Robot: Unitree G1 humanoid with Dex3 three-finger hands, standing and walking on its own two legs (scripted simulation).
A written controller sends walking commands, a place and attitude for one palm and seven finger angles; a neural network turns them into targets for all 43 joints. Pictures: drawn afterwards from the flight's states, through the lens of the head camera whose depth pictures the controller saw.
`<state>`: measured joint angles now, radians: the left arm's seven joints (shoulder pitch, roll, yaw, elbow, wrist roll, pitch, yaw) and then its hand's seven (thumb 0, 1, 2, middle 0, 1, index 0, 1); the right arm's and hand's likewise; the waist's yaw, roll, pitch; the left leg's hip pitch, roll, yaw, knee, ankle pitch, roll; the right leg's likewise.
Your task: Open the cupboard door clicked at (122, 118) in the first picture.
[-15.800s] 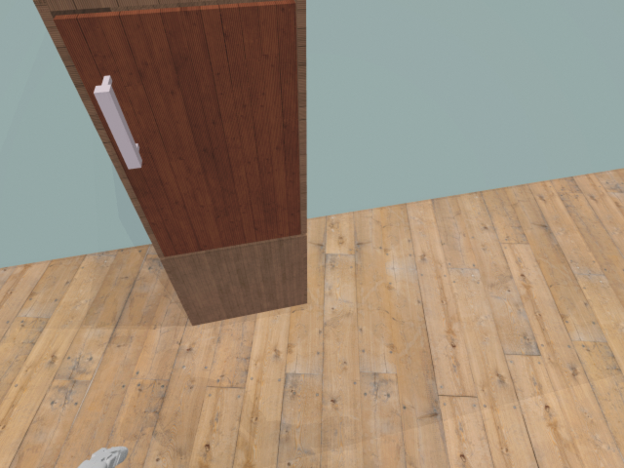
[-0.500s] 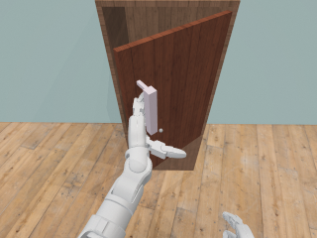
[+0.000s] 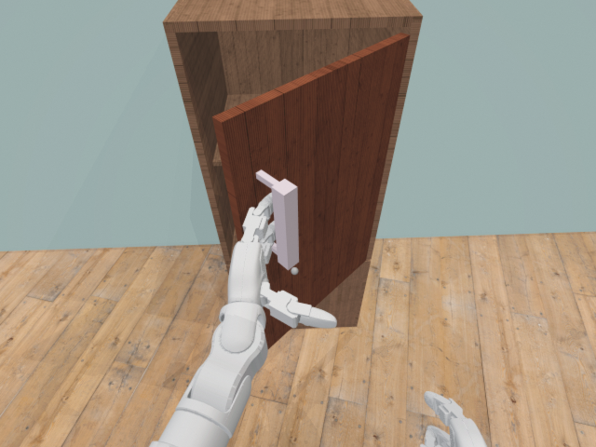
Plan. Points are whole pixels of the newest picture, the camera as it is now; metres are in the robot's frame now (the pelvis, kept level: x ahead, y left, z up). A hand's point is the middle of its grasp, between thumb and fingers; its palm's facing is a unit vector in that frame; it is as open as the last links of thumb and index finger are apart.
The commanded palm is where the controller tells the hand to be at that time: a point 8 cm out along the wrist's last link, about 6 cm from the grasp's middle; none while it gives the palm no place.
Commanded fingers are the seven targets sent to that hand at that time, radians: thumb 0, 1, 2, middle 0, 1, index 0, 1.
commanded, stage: slide the hand sideways off the handle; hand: left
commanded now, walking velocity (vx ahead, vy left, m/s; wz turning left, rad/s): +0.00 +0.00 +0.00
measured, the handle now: (276, 221) +0.41 +0.06 +0.10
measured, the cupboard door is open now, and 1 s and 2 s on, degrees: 43 43 43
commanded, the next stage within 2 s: draw the hand back to the body in 0.58 s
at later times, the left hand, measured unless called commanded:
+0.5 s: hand (242, 306) +0.26 +0.08 +0.10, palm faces +0.07 -1.00 +0.00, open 16.3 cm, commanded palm +0.23 +0.14 +0.10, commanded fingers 0.00 -0.50 0.30 -0.15 -0.30 -0.15 -0.30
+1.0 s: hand (188, 315) +0.24 +0.14 +0.12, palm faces +0.10 -0.99 -0.03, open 16.3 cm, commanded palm +0.20 +0.19 +0.12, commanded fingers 0.00 -0.50 0.30 -0.15 -0.30 -0.15 -0.30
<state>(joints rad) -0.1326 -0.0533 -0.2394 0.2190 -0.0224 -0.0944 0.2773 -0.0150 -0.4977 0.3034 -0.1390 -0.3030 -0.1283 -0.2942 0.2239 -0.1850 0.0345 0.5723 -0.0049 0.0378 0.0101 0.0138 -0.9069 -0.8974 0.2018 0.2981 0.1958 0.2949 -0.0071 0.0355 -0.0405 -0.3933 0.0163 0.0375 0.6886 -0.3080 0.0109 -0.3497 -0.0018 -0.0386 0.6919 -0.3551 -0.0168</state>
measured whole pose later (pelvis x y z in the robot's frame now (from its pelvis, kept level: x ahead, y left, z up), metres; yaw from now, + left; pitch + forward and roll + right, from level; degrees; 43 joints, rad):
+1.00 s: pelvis +0.02 -0.01 +0.00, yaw +1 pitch +0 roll +0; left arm 0.39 0.16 0.03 -0.31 -0.19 -0.04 -0.03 -0.02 -0.50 0.30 -0.15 -0.30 -0.15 -0.30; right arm 0.25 -0.22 0.05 0.54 0.02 -0.10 -0.05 0.02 -0.91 -0.90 0.20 0.30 0.20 0.30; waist 0.02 0.05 -0.06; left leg -0.36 0.02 0.00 0.71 -0.35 -0.01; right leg -0.30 0.01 -0.07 0.69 -0.40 -0.03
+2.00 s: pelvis +0.04 +0.02 +0.03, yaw +0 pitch -4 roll -1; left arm 0.45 0.34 0.35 -0.37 -0.06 -0.09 0.13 0.01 0.78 0.85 -0.20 -0.30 -0.21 -0.30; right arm 0.18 -0.22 0.02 0.65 -0.01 -0.09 -0.07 0.01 -0.90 -0.90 0.20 0.30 0.20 0.30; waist 0.07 0.05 0.03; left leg -0.11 0.00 0.05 0.41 -0.24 0.03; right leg -0.03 -0.01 -0.03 0.34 -0.24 0.01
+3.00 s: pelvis -0.05 +0.04 +0.00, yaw +0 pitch -2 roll -2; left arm 0.54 0.42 0.45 -0.51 -0.02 -0.20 0.14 0.01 0.89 0.90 -0.21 -0.30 -0.22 -0.30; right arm 0.21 -0.22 0.00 0.53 0.01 -0.06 -0.07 0.01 -0.90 -0.90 0.20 0.30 0.20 0.30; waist 0.01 0.01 0.06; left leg -0.39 0.00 0.06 0.61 -0.20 0.07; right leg -0.32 0.00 0.01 0.60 -0.25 0.04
